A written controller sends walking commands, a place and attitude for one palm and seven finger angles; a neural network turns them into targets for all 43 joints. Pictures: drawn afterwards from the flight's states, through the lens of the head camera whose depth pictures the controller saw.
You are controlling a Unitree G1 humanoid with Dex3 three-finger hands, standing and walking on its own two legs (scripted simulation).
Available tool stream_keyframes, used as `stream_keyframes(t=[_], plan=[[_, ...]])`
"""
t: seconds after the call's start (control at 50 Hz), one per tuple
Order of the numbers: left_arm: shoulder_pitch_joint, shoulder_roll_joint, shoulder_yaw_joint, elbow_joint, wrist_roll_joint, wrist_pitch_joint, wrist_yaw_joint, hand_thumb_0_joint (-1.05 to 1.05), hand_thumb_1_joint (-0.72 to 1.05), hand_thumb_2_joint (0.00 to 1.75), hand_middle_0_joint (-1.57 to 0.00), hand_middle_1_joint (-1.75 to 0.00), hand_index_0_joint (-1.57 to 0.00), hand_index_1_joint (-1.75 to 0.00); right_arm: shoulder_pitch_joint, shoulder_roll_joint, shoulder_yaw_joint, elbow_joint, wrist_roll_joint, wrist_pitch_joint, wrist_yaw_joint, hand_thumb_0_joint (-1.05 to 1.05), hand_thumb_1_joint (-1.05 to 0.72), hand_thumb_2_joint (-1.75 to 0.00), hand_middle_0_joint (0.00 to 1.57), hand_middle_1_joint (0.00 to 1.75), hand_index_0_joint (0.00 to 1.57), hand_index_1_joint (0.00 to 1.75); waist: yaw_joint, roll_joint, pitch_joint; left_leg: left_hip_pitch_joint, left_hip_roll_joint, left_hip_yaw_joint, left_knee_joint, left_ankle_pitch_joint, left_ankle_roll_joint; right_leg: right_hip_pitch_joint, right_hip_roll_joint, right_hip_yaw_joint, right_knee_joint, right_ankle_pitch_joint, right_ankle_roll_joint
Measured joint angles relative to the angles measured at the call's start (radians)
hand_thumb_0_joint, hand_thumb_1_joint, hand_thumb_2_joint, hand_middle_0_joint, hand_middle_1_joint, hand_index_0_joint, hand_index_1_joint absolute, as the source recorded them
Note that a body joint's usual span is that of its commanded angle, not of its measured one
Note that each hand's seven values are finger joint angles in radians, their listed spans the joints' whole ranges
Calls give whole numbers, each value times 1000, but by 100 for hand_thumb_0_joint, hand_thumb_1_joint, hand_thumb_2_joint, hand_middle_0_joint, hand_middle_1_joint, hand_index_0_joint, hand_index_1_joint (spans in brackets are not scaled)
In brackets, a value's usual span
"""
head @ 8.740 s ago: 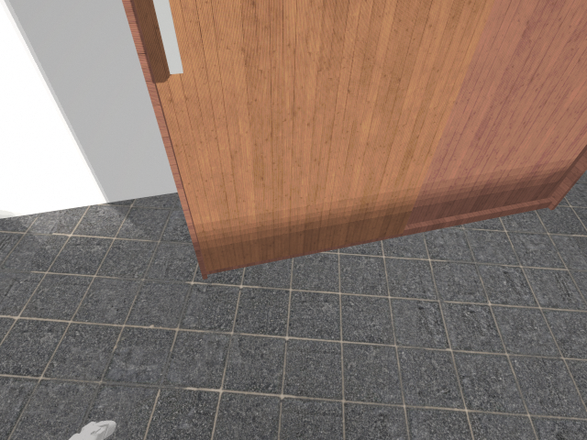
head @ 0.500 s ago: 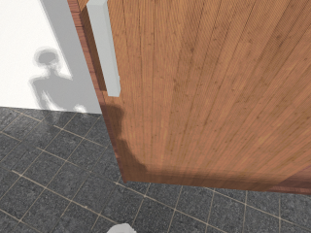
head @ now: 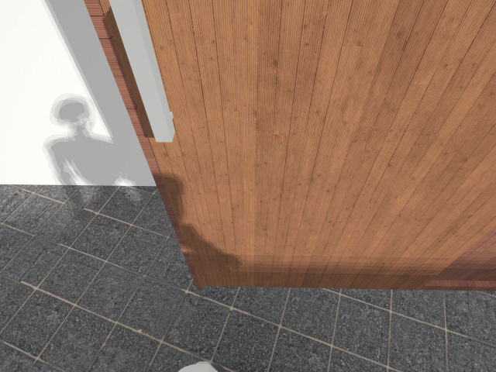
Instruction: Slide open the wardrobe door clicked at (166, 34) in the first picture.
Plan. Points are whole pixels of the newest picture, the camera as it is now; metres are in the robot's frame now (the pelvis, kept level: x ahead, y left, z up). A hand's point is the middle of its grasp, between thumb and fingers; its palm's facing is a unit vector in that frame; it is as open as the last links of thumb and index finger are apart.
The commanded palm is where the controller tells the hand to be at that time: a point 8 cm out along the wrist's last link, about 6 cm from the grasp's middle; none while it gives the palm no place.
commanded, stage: come to a stop and stand still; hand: left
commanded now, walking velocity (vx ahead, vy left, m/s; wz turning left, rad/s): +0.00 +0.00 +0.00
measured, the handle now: (152, 72) +0.48 +0.18 +0.23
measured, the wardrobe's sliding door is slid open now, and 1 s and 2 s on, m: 0.00 0.00 0.00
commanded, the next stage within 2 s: look again from close up in 0.96 s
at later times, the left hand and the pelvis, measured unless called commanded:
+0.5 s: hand out of the picture -0.05 +0.13 -0.17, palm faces +0.06 -0.99 -0.12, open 7.4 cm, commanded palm none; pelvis -0.03 -0.02 +0.02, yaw +0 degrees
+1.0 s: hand out of the picture -0.06 +0.15 -0.17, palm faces +0.07 -0.99 -0.13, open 7.4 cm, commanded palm none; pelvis -0.03 +0.00 +0.02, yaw +0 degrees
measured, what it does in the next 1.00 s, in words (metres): steps on the spot: left foot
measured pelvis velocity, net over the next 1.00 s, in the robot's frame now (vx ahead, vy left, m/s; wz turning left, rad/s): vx -0.03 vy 0.00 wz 0.01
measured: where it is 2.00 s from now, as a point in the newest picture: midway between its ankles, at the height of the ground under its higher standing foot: outside the picture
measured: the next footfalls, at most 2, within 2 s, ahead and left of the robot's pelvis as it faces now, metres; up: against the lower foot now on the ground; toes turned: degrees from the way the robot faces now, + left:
left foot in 0.20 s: +0.05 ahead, +0.12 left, +0.00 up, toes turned +4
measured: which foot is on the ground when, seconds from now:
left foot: up 0.00-0.18, down 0.20-1.00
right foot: down 0.00-1.00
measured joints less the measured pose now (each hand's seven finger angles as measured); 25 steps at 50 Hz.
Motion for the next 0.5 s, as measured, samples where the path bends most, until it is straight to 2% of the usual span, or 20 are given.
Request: stream_keyframes(t=[0.04, 0.1, 0.14, 0.2, 0.22, 0.28, 0.32, 0.5], plan=[[23, -14, -13, 7, 1, 1, 0, 0, 91, 90, -20, -30, -20, -30, 31, -25, -10, 13, 0, 18, 4, -2, -94, -90, 20, 30, 20, 29, -3, 14, -16, -10, -9, -36, 75, -135, -10, 9, 6, -13, -4, 16, -6], [59, -23, -19, 22, -1, -6, 4, 0, 91, 90, -20, -30, -20, -30, 68, -40, -4, 43, -5, 29, 10, -2, -94, -90, 20, 30, 20, 29, 4, -5, -38, 3, -15, -62, 176, -182, -12, 28, 12, -13, -46, 45, -15], [74, -23, -23, 39, -4, -13, 3, 1, 92, 90, -20, -30, -20, -30, 88, -40, 4, 57, -3, 21, 8, -2, -93, -90, 19, 30, 20, 29, 3, -22, -41, 48, -13, -65, 157, -169, -19, 32, 19, -13, -59, 56, -20], [85, -27, -33, 68, -11, -19, -2, 1, 92, 90, -20, -30, -20, -30, 116, -41, 18, 79, 0, -1, 1, -1, -93, -90, 19, 30, 20, 29, -5, -18, -39, 150, 2, -78, 9, -77, -29, 24, 43, -31, -39, 46, -24], [79, -24, -35, 81, -15, -18, -3, 1, 93, 90, -20, -30, -20, -30, 116, -33, 22, 95, 0, -7, -4, -1, -92, -90, 19, 30, 19, 29, -7, -28, -30, 158, -1, -84, -7, -92, -35, 24, 41, -37, -32, 42, -23], [70, -24, -38, 106, -21, -19, -4, 1, 93, 90, -20, -30, -20, -30, 114, -7, 44, 128, 0, -12, -12, 0, -92, -90, 19, 30, 19, 29, 12, -55, -7, 180, -1, -75, -33, -79, -39, 45, 42, -29, -66, 69, -29], [67, -30, -42, 122, -24, -19, -7, 1, 92, 90, -20, -30, -20, -30, 114, 6, 54, 138, 1, -17, -14, 0, -92, -90, 19, 30, 19, 29, 15, -55, 0, 191, 3, -72, -54, -60, -39, 58, 48, -26, -94, 89, -26], [75, -48, -48, 155, -24, -20, -8, 1, 91, 90, -20, -30, -20, -30, 135, 29, 67, 160, 0, -19, -14, 1, -93, -90, 19, 30, 20, 29, 9, -33, -3, 209, 0, -69, -108, -14, -32, 76, 48, -25, -149, 136, -22]])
